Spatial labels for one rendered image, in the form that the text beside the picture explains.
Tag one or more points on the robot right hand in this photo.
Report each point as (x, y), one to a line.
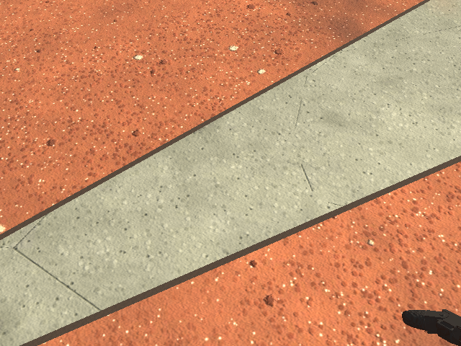
(444, 323)

